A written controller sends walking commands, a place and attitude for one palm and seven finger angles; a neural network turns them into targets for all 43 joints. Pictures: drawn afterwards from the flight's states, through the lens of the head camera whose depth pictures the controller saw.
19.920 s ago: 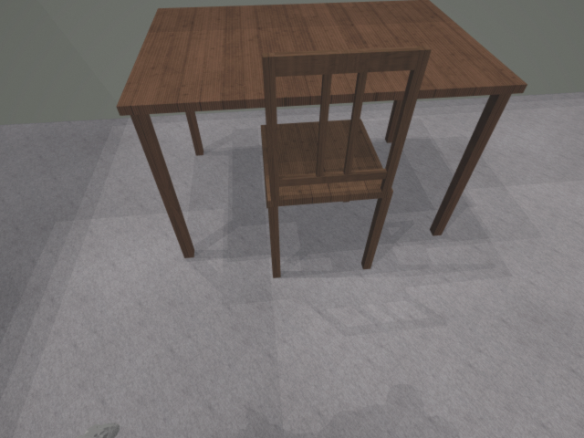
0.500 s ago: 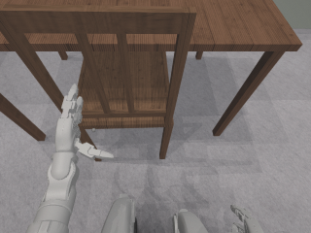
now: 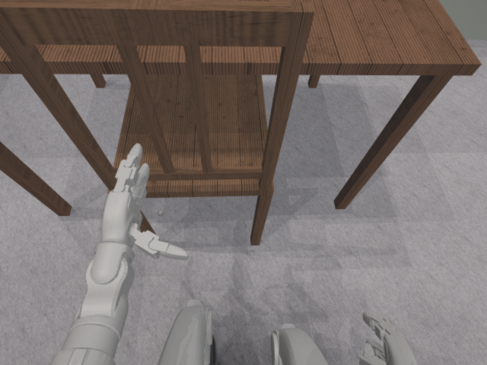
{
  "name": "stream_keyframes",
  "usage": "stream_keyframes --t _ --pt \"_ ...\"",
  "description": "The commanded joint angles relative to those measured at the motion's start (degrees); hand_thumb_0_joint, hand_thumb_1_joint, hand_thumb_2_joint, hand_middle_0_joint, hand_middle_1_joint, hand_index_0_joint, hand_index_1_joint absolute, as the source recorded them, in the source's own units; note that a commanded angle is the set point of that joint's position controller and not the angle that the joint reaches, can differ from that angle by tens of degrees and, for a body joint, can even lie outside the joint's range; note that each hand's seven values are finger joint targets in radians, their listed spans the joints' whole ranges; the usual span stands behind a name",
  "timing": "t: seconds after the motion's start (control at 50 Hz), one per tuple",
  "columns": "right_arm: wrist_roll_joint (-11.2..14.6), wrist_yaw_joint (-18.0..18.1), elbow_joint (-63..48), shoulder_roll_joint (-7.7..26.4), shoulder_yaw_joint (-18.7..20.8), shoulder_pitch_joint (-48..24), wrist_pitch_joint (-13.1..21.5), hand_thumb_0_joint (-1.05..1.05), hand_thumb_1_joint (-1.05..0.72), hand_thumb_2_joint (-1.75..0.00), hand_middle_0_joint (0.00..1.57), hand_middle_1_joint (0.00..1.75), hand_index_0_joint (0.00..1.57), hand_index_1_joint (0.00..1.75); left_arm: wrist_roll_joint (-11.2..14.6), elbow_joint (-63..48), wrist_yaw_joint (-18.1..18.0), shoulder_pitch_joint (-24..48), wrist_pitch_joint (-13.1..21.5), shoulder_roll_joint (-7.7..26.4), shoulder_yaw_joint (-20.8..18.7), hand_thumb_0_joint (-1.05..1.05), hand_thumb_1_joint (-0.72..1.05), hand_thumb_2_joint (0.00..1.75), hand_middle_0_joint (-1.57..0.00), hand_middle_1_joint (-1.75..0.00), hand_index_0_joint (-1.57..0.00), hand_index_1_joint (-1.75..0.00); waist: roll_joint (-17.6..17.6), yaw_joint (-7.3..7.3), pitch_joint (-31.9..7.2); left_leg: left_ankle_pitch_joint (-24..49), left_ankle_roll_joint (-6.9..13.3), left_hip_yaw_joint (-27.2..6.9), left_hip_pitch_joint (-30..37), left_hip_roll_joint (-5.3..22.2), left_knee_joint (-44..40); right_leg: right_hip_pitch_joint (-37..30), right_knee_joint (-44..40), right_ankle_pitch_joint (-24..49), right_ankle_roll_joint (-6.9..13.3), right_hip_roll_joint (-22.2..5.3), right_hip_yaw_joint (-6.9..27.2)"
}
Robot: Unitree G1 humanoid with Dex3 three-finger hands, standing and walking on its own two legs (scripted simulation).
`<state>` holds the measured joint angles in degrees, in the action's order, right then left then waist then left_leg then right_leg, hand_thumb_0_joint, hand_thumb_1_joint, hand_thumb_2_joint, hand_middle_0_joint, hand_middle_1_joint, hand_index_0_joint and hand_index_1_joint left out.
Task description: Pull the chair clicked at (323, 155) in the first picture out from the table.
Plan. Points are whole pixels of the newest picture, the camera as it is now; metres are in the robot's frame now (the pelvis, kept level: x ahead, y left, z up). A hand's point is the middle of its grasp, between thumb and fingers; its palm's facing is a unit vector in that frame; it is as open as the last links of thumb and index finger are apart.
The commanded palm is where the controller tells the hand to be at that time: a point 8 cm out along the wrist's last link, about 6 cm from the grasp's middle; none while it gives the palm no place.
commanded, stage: aim the fingers beside a spindle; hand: left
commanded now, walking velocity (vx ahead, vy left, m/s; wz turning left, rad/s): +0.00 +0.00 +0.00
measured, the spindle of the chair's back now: (152, 122) +0.51 +0.18 +0.04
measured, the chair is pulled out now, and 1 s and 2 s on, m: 0.00 0.00 0.00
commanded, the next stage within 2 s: push the fingers through the gap in 0.22 s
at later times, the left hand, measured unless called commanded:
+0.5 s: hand (158, 201) +0.37 +0.15 +0.02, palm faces +0.03 -1.00 -0.05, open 16.9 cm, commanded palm +0.35 +0.20 +0.02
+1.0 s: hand (160, 169) +0.43 +0.16 +0.02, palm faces +0.05 -1.00 -0.05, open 16.9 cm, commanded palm +0.41 +0.20 +0.02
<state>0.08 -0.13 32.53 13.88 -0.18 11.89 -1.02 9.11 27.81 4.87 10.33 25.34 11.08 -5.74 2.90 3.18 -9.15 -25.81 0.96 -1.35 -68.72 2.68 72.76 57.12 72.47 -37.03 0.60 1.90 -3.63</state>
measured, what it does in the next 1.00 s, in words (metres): stands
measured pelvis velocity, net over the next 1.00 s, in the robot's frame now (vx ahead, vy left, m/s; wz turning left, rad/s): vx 0.00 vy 0.00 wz -0.02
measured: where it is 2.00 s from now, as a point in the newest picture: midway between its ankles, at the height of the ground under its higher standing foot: outside the picture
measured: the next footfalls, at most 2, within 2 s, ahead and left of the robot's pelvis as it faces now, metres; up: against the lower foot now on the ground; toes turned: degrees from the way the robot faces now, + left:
none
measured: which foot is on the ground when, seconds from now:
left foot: down 0.00-1.00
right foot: down 0.00-1.00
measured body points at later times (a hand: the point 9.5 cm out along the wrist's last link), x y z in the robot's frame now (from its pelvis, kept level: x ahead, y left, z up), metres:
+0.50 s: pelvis +0.00 +0.00 +0.00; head +0.11 +0.02 +0.43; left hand +0.36 +0.20 +0.03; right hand +0.14 -0.25 -0.11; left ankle +0.08 +0.11 -0.62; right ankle -0.02 -0.12 -0.62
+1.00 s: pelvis +0.00 +0.00 -0.01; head +0.13 +0.02 +0.43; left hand +0.42 +0.21 +0.02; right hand +0.08 -0.26 -0.13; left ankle +0.08 +0.11 -0.62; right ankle -0.02 -0.12 -0.62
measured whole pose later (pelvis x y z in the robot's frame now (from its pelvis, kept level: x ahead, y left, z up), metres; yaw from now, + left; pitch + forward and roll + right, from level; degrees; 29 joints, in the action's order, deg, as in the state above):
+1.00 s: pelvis +0.00 +0.00 -0.01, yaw -1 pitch +24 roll -4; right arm -1.1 -0.9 35.5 14.1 -0.1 14.9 -2.7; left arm 6.1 42.8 2.3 27.7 26.9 15.1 -12.6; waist 3.1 5.8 -9.0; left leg -26.1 1.1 -1.1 -72.1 3.2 73.9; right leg 60.6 73.4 -37.0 0.4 2.4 -3.2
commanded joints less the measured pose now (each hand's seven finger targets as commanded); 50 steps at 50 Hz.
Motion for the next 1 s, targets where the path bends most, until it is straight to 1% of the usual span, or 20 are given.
stream_keyframes --t 0.0,0.06,0.14,0.18,0.26,0.3,0.36,0.42,0.44,0.46,0.52,0.56,0.6,0.72,0.78,0.84,0.88,0.9,0.96,0.98 --pt "-0.6 0.9 -6.5 7.9 3.5 2.4 2.4 0.0 -0.9 -0.9 0.2 0.3 0.2 0.3 -0.5 -21.4 -4.1 15.1 7.6 9.7 -5.3 0.0 -0.5 0.3 -0.06 -0.08 -0.06 -0.08 4.3 -0.22 -27.9 16.7 0.3 -2.8 33.9 -0.8 -7.8 -0.1 -10.7 19.4 1.1 0.5 1.0" --pt "-0.8 0.7 -5.4 7.7 3.3 2.7 1.7 0.0 -0.9 -0.9 0.2 0.3 0.2 0.3 -1.8 -15.4 -6.0 12.5 7.1 11.8 -8.5 0.0 -0.5 0.3 -0.06 -0.08 -0.06 -0.08 0.2 0.21 -23.4 14.8 0.5 -2.4 28.8 -0.9 -7.6 -0.9 -10.8 19.4 0.8 0.9 1.1" --pt "-0.2 0.4 -6.0 8.0 3.0 2.2 0.6 0.0 -0.9 -0.9 0.2 0.3 0.2 0.3 -1.2 -5.9 -3.0 8.4 3.9 7.9 -5.9 0.0 -0.5 0.3 -0.06 -0.08 -0.06 -0.08 -3.0 0.93 -17.3 9.2 0.7 -0.8 22.6 -1.5 -8.2 -1.6 -12.7 17.3 0.6 0.8 1.6" --pt "0.3 0.2 -6.8 8.2 2.9 1.9 0.7 0.0 -0.9 -0.9 0.2 0.3 0.2 0.3 -0.1 -5.6 -0.2 8.0 3.0 5.4 -3.1 0.0 -0.5 0.3 -0.06 -0.08 -0.06 -0.08 -1.4 0.81 -17.3 8.8 0.7 -0.8 23.2 -1.5 -8.5 -1.4 -13.0 16.7 0.8 0.7 1.5" --pt "0.5 0.6 -7.6 8.3 3.5 2.1 1.8 0.0 -0.9 -0.9 0.2 0.3 0.2 0.3 2.0 -14.7 1.8 10.7 4.4 3.1 0.7 0.0 -0.5 0.3 -0.06 -0.08 -0.06 -0.08 0.8 1.37 -22.6 13.2 0.7 -2.1 29.7 -0.9 -8.2 -0.4 -12.3 18.7 1.0 0.6 1.0" --pt "0.2 0.8 -7.1 8.2 3.8 2.4 2.4 0.0 -0.9 -0.9 0.2 0.3 0.2 0.3 1.7 -20.2 0.3 12.5 6.1 5.3 -0.6 0.0 -0.5 0.3 -0.06 -0.08 -0.06 -0.08 3.6 0.78 -25.0 14.9 0.4 -2.7 33.1 -0.8 -8.4 0.1 -12.1 18.6 1.1 0.5 0.8" --pt "-0.6 1.1 -4.5 8.4 3.6 3.2 2.6 0.0 -0.9 -0.9 0.2 0.3 0.2 0.3 -0.6 -17.6 -3.6 17.7 8.1 9.2 -4.1 0.0 -0.5 0.3 -0.06 -0.08 -0.06 -0.08 1.2 2.36 -21.3 13.2 0.5 -3.4 29.8 -0.6 -7.0 3.8 -10.5 16.8 0.8 0.8 0.5" --pt "-1.2 0.6 -3.7 8.1 3.4 2.8 2.3 0.0 -0.9 -0.9 0.2 0.3 0.2 0.3 -2.9 -11.2 -5.8 19.3 8.7 8.9 -5.4 0.0 -0.5 0.3 -0.06 -0.08 -0.06 -0.08 1.7 2.06 -19.3 9.4 0.1 -3.3 26.4 -0.9 -6.6 6.0 -9.4 13.9 1.0 0.6 0.4" --pt "-1.2 0.5 -3.9 8.0 3.2 2.7 2.0 0.0 -0.9 -0.9 0.2 0.3 0.2 0.3 -3.3 -9.1 -5.9 20.0 8.2 7.9 -4.4 0.0 -0.5 0.3 -0.06 -0.08 -0.06 -0.08 1.2 2.27 -18.9 8.1 0.2 -3.0 25.5 -1.2 -6.6 5.6 -9.7 13.3 1.0 0.6 0.5" --pt "-1.1 0.5 -4.0 8.4 3.4 3.0 1.8 0.0 -0.9 -0.9 0.2 0.3 0.2 0.3 -3.8 -8.0 -6.0 20.9 7.8 9.3 -5.5 0.0 -0.5 0.3 -0.06 -0.08 -0.06 -0.08 1.8 1.95 -19.6 7.7 0.2 -3.1 25.6 -1.2 -6.7 5.6 -9.6 12.9 1.2 0.7 0.5" --pt "-0.9 0.3 -5.1 8.8 3.3 2.9 1.1 0.0 -0.9 -0.9 0.2 0.3 0.2 0.3 -3.1 -7.0 -4.6 21.3 5.4 8.1 -4.3 0.0 -0.5 0.3 -0.06 -0.08 -0.06 -0.08 3.8 1.33 -23.6 9.3 -0.1 -2.8 28.8 -1.1 -7.5 4.0 -10.5 14.3 1.3 0.6 0.7" --pt "-0.6 0.2 -5.6 8.9 3.4 3.6 0.9 0.0 -0.9 -0.9 0.2 0.3 0.2 0.3 -2.1 -6.3 -3.4 21.9 3.6 6.4 -2.6 0.0 -0.5 0.3 -0.06 -0.08 -0.06 -0.08 3.3 1.88 -25.7 11.8 0.1 -3.2 30.8 -0.9 -7.7 3.3 -10.8 16.0 1.3 0.8 0.5" --pt "-0.3 0.4 -5.2 8.9 3.4 3.9 0.5 0.0 -0.9 -0.9 0.2 0.3 0.2 0.3 -1.3 -6.3 -2.7 23.3 2.5 7.8 -4.0 0.0 -0.5 0.3 -0.06 -0.08 -0.06 -0.08 2.1 1.98 -25.7 12.8 0.2 -2.9 30.7 -0.8 -7.6 2.1 -11.5 17.3 1.0 0.8 0.7" --pt "-0.5 0.8 -3.4 8.5 3.1 5.2 0.6 0.0 -0.9 -0.9 0.2 0.3 0.2 0.3 -1.4 -2.3 -3.7 28.2 4.3 11.4 -8.3 0.0 -0.5 0.3 -0.06 -0.08 -0.06 -0.08 -1.0 2.66 -22.3 11.8 0.5 -2.5 25.9 -0.9 -6.6 2.1 -11.3 17.3 0.7 0.9 1.2" --pt "-1.0 0.3 -2.9 8.3 3.2 5.8 0.9 0.0 -0.9 -0.9 0.2 0.3 0.2 0.3 -2.4 -1.3 -3.9 30.9 6.0 10.0 -6.9 0.0 -0.5 0.3 -0.06 -0.08 -0.06 -0.08 2.7 2.92 -23.1 12.4 0.2 -2.6 27.6 -1.0 -6.3 4.5 -10.5 16.8 0.9 0.9 1.1" --pt "-1.0 0.1 -2.4 8.7 3.3 6.5 0.5 0.0 -0.9 -0.9 0.2 0.3 0.2 0.3 -2.6 2.6 -3.3 32.3 6.0 11.1 -7.6 0.0 -0.5 0.3 -0.06 -0.08 -0.06 -0.08 1.4 3.33 -22.2 11.1 0.3 -2.4 26.1 -1.0 -6.2 4.2 -11.0 16.1 0.9 1.0 1.3" --pt "-1.1 0.0 -2.3 8.9 3.3 7.1 0.2 0.0 -0.9 -0.9 0.2 0.3 0.2 0.3 -2.7 3.0 -2.9 34.2 6.0 11.2 -7.7 0.0 -0.5 0.3 -0.06 -0.08 -0.06 -0.08 2.3 3.49 -24.1 12.4 0.4 -2.4 27.3 -1.0 -6.0 4.2 -10.8 17.1 0.9 1.0 1.3" --pt "-1.0 0.0 -2.4 9.2 3.5 7.4 0.0 0.0 -0.9 -0.9 0.2 0.3 0.2 0.3 -2.8 3.2 -2.8 33.2 5.8 12.5 -8.8 0.0 -0.5 0.3 -0.06 -0.08 -0.06 -0.08 3.0 2.78 -25.5 13.5 0.3 -2.5 28.0 -1.0 -6.0 3.6 -10.5 17.9 1.1 1.0 1.3" --pt "-1.0 0.0 -2.2 9.1 3.5 7.9 -0.2 0.0 -0.9 -0.9 0.2 0.3 0.2 0.3 -2.2 3.8 -2.5 35.7 5.5 12.2 -8.7 0.0 -0.5 0.3 -0.06 -0.08 -0.06 -0.08 2.1 3.7 -26.0 14.6 0.5 -2.5 28.2 -0.9 -5.8 3.3 -10.6 19.1 0.9 1.2 1.3" --pt "-1.1 0.0 -1.9 9.3 3.6 8.2 -0.4 0.0 -0.9 -0.9 0.2 0.3 0.2 0.3 -2.4 3.5 -2.7 36.8 5.7 13.4 -9.6 0.0 -0.5 0.3 -0.06 -0.08 -0.06 -0.08 2.5 3.47 -26.9 15.4 0.3 -2.7 28.8 -0.8 -5.8 3.4 -10.3 19.4 0.9 1.1 1.2"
